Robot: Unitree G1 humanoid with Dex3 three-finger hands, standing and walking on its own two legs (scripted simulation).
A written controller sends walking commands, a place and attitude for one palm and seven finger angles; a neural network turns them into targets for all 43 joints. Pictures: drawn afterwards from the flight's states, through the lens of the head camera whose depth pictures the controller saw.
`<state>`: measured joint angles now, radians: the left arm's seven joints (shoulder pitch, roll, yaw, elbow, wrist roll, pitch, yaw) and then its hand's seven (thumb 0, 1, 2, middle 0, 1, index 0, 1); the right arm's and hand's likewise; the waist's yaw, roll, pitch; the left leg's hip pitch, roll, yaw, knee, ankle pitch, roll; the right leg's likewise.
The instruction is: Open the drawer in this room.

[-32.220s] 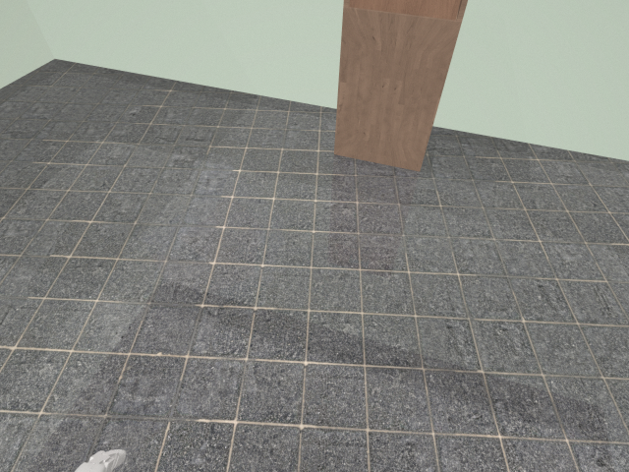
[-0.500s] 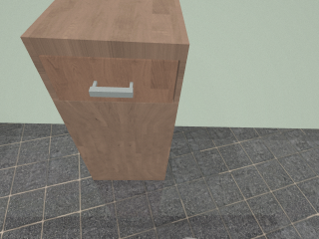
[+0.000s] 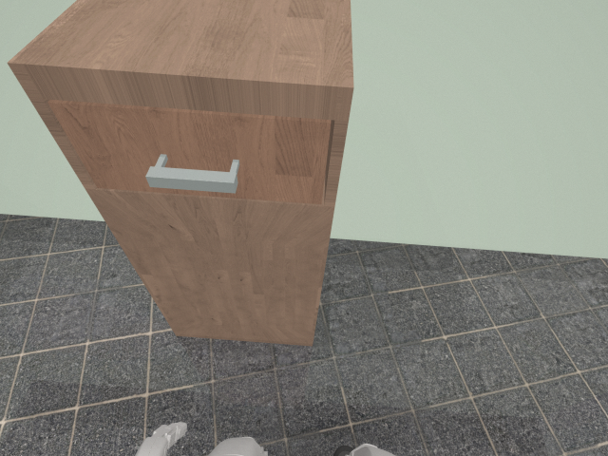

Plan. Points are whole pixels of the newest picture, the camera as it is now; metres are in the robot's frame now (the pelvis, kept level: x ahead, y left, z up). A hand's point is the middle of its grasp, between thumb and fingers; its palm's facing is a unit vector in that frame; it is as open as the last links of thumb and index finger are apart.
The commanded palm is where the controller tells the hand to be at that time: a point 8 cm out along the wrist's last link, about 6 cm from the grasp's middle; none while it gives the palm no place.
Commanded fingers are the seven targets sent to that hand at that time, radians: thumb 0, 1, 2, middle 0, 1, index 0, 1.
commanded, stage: come to a stop and stand still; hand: left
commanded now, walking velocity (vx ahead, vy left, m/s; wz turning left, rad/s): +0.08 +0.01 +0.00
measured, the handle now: (196, 171) +0.51 +0.21 +0.05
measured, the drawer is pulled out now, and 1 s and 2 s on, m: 0.00 0.00 0.00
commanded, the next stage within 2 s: look again from close up in 1.16 s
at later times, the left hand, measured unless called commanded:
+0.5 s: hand out of the picture -0.06 +0.18 -0.16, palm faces +0.00 -0.99 -0.17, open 7.4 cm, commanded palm none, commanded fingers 0.00 0.90 0.90 -0.20 -0.30 -0.20 -0.30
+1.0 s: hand out of the picture -0.06 +0.12 -0.16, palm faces +0.03 -0.99 -0.14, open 7.4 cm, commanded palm none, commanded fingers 0.00 0.90 0.90 -0.20 -0.30 -0.20 -0.30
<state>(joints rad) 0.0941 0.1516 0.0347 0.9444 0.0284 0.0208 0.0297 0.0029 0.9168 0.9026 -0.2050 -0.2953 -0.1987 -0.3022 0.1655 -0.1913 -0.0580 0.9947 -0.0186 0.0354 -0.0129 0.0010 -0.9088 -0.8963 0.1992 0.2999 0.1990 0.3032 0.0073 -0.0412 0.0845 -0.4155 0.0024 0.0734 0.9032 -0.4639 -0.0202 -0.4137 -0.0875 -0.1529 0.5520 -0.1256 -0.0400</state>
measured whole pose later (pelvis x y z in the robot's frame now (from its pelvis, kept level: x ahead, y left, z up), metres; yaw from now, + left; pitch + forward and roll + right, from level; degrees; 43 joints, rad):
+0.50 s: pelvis -0.02 +0.01 +0.02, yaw -1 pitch +0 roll +0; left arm 0.34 0.13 -0.01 1.15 0.01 0.00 0.03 0.01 0.91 0.90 -0.20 -0.29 -0.19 -0.30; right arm 0.29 -0.14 -0.01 1.13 -0.01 -0.01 -0.03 0.00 -0.92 -0.90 0.20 0.30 0.20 0.30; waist 0.00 -0.01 0.03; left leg -0.24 -0.01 0.10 0.42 -0.18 0.04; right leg -0.14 -0.02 -0.02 0.44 -0.30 0.01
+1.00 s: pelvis -0.03 -0.02 +0.02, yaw -1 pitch -1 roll +0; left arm 0.36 0.09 -0.01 1.15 0.00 -0.02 0.04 0.01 0.91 0.90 -0.20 -0.29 -0.19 -0.30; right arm 0.32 -0.10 0.00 1.16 -0.02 0.00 -0.03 0.00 -0.91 -0.90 0.20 0.30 0.20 0.30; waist 0.00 0.00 0.01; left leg -0.22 0.05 0.08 0.41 -0.16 -0.02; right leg -0.12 0.04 -0.04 0.42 -0.28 -0.05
